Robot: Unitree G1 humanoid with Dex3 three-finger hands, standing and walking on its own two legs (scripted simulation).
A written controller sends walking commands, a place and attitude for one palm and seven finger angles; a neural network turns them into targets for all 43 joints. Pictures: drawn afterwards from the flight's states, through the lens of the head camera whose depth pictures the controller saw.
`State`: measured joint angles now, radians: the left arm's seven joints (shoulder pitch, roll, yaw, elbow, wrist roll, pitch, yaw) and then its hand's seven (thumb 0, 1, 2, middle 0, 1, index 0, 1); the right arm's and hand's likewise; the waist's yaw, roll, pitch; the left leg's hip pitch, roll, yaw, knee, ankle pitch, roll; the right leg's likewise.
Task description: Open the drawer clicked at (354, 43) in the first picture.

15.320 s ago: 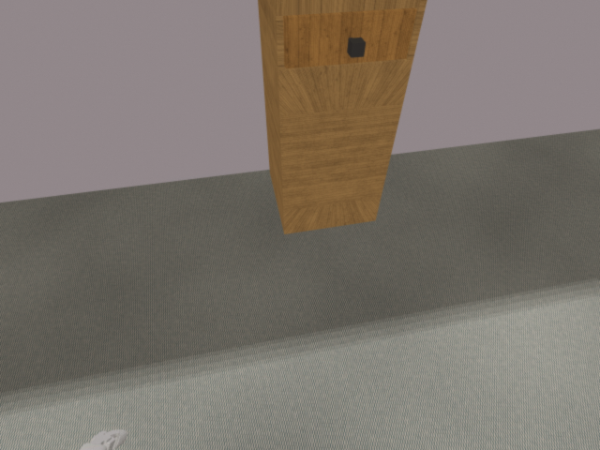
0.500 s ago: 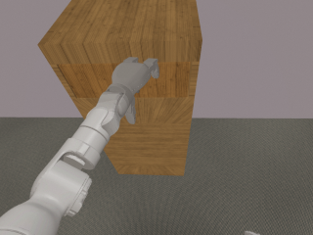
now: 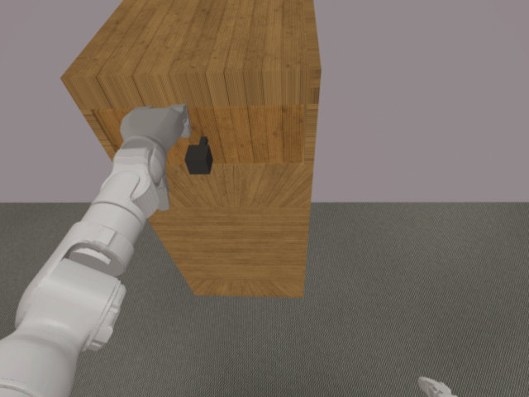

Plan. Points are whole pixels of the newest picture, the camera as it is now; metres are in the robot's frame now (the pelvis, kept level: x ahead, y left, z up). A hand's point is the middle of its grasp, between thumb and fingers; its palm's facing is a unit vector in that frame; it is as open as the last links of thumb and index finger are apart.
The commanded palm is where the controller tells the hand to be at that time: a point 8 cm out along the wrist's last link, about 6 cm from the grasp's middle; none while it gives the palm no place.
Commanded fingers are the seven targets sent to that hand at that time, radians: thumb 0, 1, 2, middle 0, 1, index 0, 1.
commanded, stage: move the hooked fingers above the handle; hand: left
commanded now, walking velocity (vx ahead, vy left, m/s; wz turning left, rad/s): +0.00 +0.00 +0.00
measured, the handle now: (201, 152) +0.53 +0.13 +0.06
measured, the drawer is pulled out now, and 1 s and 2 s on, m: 0.00 0.00 0.00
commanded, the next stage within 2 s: none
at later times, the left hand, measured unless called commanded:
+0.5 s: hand (216, 112) +0.50 +0.08 +0.17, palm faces +0.10 -0.02 -0.99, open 13.4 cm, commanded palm +0.47 +0.17 +0.18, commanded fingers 0.00 -0.50 0.30 -0.30 -1.20 -0.30 -1.20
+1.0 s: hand (188, 129) +0.50 +0.13 +0.14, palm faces +0.14 -0.05 -0.99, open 13.9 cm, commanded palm +0.47 +0.16 +0.18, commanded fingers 0.00 -0.50 0.30 -0.30 -1.20 -0.30 -1.20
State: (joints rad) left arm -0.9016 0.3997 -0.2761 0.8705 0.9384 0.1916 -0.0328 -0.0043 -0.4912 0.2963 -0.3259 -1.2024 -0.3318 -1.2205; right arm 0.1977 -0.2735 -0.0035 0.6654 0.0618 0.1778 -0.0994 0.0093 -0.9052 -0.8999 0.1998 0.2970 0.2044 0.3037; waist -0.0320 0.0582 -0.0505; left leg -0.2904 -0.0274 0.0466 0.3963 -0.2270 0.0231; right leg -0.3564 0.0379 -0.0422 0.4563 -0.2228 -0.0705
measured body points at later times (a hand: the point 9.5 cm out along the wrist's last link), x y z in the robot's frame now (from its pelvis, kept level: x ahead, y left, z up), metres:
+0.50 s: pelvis +0.00 +0.02 +0.00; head +0.03 -0.03 +0.44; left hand +0.49 +0.08 +0.22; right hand +0.08 -0.23 -0.15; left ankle -0.02 +0.11 -0.74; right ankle +0.00 -0.07 -0.74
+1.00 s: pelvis +0.01 +0.02 -0.01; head +0.06 -0.01 +0.44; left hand +0.49 +0.13 +0.19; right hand +0.07 -0.25 -0.15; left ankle -0.02 +0.11 -0.74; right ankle +0.00 -0.07 -0.74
